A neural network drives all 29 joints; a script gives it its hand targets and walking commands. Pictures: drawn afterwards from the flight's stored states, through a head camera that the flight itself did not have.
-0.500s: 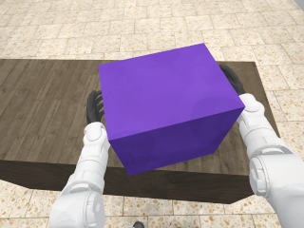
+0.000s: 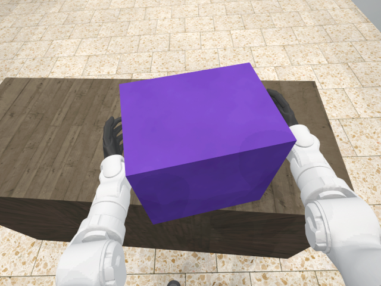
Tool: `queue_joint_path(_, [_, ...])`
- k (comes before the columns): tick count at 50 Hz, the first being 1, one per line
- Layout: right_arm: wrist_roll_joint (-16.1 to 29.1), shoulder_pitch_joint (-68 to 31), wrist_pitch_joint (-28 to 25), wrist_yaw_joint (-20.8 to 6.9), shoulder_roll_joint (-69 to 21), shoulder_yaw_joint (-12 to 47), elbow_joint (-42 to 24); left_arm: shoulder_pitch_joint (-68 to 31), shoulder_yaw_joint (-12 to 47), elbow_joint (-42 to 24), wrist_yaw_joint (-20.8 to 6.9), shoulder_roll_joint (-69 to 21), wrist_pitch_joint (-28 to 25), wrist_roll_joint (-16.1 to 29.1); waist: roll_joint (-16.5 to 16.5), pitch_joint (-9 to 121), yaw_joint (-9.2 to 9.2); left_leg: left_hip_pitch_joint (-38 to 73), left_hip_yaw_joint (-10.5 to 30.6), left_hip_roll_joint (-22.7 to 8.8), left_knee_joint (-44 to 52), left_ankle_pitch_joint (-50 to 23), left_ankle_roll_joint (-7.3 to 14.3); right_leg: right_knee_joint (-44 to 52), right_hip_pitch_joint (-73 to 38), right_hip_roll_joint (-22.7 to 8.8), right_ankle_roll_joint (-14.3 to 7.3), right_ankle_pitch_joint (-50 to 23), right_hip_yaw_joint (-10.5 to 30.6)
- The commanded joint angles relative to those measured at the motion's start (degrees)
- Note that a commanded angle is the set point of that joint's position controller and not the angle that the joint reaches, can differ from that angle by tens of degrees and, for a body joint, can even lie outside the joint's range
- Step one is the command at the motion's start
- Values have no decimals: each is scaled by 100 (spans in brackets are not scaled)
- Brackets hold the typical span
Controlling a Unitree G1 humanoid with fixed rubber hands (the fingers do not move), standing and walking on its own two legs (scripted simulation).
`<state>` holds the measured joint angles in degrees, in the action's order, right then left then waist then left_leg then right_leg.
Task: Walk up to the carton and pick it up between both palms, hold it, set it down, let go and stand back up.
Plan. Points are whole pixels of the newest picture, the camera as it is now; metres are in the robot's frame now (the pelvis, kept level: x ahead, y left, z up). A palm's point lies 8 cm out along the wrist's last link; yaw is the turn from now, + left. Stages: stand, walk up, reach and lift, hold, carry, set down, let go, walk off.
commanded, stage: reach and lift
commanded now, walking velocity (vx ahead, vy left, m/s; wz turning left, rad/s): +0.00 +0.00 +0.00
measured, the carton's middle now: (198, 149) +0.40 +0.04 +0.01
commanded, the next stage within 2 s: none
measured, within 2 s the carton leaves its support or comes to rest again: neither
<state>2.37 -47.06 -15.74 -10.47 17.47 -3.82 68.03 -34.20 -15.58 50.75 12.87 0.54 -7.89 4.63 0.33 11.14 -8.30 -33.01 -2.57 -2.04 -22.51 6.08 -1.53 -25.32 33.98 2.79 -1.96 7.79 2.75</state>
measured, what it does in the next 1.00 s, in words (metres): stands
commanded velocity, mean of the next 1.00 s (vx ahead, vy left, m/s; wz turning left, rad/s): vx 0.00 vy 0.00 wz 0.00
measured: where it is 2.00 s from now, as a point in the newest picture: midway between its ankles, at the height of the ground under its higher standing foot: outside the picture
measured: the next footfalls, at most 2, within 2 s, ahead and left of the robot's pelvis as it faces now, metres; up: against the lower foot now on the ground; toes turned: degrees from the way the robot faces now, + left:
none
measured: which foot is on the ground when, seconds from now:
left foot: down 0.00-1.00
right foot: down 0.00-1.00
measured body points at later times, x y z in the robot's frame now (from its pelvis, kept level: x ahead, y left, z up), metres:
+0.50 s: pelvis +0.00 +0.00 +0.00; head +0.02 -0.02 +0.45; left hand +0.38 +0.24 +0.08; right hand +0.46 -0.14 +0.11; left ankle +0.03 +0.14 -0.74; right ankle +0.03 -0.09 -0.74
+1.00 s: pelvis -0.03 +0.01 +0.00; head -0.03 -0.01 +0.45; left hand +0.38 +0.23 +0.15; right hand +0.43 -0.15 +0.17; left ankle +0.03 +0.14 -0.74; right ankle +0.03 -0.09 -0.74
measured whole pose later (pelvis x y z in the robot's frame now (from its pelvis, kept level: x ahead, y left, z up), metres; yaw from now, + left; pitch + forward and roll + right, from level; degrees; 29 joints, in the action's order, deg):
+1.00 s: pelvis -0.03 +0.01 +0.00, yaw +0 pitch +14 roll +0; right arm 9.8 -49.1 12.9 -2.4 16.4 -3.6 48.0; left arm -45.6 -6.2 48.1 12.2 11.2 12.6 11.3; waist 0.3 16.1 -5.3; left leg -32.5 -2.3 -2.0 -22.4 3.9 -0.7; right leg -23.3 32.5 2.7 -1.4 4.8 2.5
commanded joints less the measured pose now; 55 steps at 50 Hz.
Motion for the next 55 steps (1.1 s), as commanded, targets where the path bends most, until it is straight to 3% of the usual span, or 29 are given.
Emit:
queue_joint_path(1, [-272, -3868, 73, -299, -3925, 1095, -2067, -4739, 2886, -1080, -1065, -2983, -315, 187, -883, 4484, 209, 971, -120, 202, 186, -284, 107, 310, -2948, -193, 239, -1698, -325])
queue_joint_path(9, [153, -3863, 545, -204, -4323, 1487, -2490, -5079, 3224, -1363, -1084, -3014, -60, 540, -919, 4291, 363, 1005, 11, 298, 194, -300, 166, 267, -3280, -226, 301, -1897, -246])
queue_joint_path(15, [375, -3494, 886, -11, -4516, 1719, -2715, -4910, 3143, -1593, -1225, -3111, 172, 482, -923, 4057, 509, 1227, 154, 373, 275, -765, 150, 313, -3870, -249, 430, -2718, -167])
queue_joint_path(17, [455, -3508, 980, 25, -4466, 1680, -2657, -4947, 3088, -1730, -1231, -3159, 241, 400, -756, 3951, 540, 1353, 194, 367, 329, -886, 100, 346, -3933, -226, 417, -2809, -154])
queue_joint_path(21, [642, -3477, 1108, 134, -4566, 1828, -3062, -4957, 3183, -2095, -1242, -3219, 349, 462, -710, 4187, 581, 1507, 251, 415, 277, -1119, 67, 384, -4059, -191, 428, -3046, -107])
queue_joint_path(22, [705, -3527, 1123, 149, -4572, 1857, -3300, -4982, 3314, -2319, -1226, -3323, 374, 536, -665, 4380, 668, 1603, 310, 417, 247, -1252, 37, 375, -4106, -167, 415, -3196, -115])
queue_joint_path(25, [927, -3651, 1227, 257, -4762, 2135, -4059, -5129, 3563, -2758, -1191, -3349, 477, 721, -625, 4685, 651, 1685, 356, 468, 145, -1464, 23, 334, -4226, -165, 445, -3502, -77])
queue_joint_path(28, [1063, -3754, 1419, 317, -4762, 2217, -4612, -5213, 3721, -3162, -1124, -3459, 638, 845, -545, 4813, 685, 1876, 423, 454, 129, -1487, 10, 377, -4025, -83, 393, -3229, -83])
queue_joint_path(32, [1228, -3924, 1802, 382, -4752, 2278, -4941, -5538, 3876, -3445, -1045, -3455, 945, 1022, -382, 4517, 665, 2220, 480, 433, 96, -1168, 3, 527, -3387, -36, 297, -2244, -124])
queue_joint_path(38, [888, -4176, 2309, 425, -4675, 1642, -4319, -6182, 3652, -2999, -1139, -3338, 1431, 1072, -353, 3724, 1008, 2009, 520, 410, 335, 280, 158, 827, -2532, -217, 252, -335, -109])
queue_joint_path(39, [887, -4330, 2342, 405, -4778, 1642, -4286, -6328, 3595, -3019, -1139, -3342, 1467, 1108, -363, 3818, 928, 1982, 514, 407, 346, 381, 187, 821, -2493, -234, 253, -160, -94])
queue_joint_path(40, [840, -4288, 2419, 408, -4809, 1574, -4228, -6387, 3507, -2940, -1147, -3263, 1505, 1149, -428, 3816, 987, 1961, 517, 406, 367, 465, 215, 829, -2467, -259, 264, -47, -104])
queue_joint_path(45, [799, -4377, 2651, 413, -5056, 1620, -4005, -6396, 3082, -2473, -1278, -2949, 1648, 1080, -600, 3791, 901, 1643, 454, 484, 361, 605, 371, 780, -2679, -395, 375, 116, -10])
queue_joint_path(51, [860, -4371, 2849, 532, -4897, 1671, -3733, -5930, 2412, -1863, -1530, -2544, 1926, 684, -628, 3460, 785, 1495, 370, 495, 430, 473, 447, 851, -3004, -451, 441, 196, 132])
queue_joint_path(55, [1007, -4398, 2898, 663, -4949, 1713, -4213, -6008, 2524, -2340, -1604, -2601, 2067, 712, -498, 3928, 874, 1651, 373, 521, 409, 139, 379, 779, -3357, -393, 444, -477, 130])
